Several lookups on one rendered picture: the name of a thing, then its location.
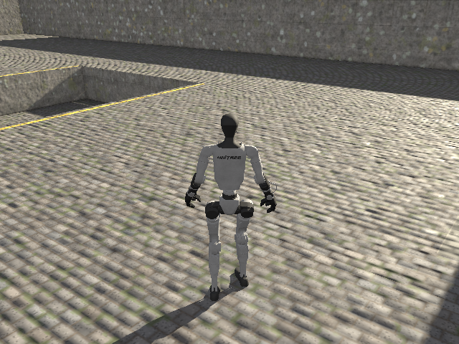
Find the left robot forearm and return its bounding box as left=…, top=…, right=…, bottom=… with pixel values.
left=187, top=173, right=201, bottom=197

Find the right robot thigh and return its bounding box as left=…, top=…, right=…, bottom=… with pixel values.
left=235, top=199, right=254, bottom=245

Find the robot left hand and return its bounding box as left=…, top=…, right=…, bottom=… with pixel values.
left=185, top=193, right=201, bottom=208

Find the right robot forearm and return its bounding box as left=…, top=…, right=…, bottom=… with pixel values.
left=259, top=173, right=274, bottom=200

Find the robot right foot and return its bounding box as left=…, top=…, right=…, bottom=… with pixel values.
left=235, top=267, right=249, bottom=287

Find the robot right hand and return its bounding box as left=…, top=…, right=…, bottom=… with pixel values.
left=260, top=196, right=277, bottom=213

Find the robot right upper arm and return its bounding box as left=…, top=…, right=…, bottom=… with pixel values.
left=245, top=145, right=265, bottom=184

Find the robot left upper arm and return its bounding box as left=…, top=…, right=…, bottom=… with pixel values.
left=194, top=145, right=214, bottom=184

